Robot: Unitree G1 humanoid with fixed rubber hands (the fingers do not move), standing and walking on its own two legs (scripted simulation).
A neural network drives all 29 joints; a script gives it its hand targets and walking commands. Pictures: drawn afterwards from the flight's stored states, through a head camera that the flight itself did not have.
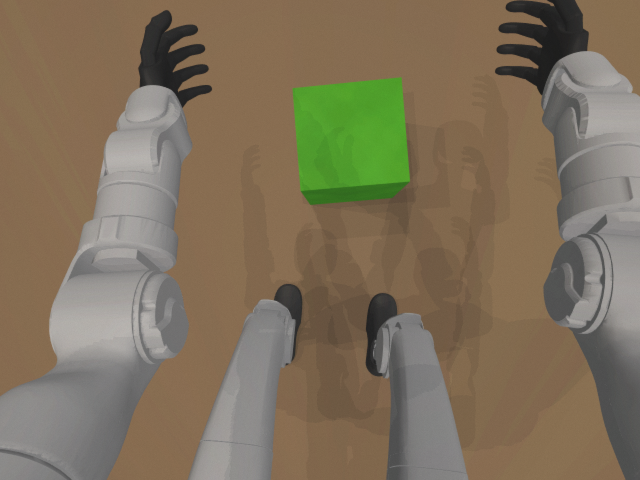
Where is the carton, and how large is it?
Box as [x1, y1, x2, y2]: [292, 77, 409, 204]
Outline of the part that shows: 401,77 292,88 300,190 310,204 392,197 409,181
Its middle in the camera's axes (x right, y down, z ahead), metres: +0.06 -0.21 +0.86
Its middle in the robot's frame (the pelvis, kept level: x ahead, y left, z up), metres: +0.56 +0.02 -0.54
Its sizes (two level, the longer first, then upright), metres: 0.210 0.200 0.250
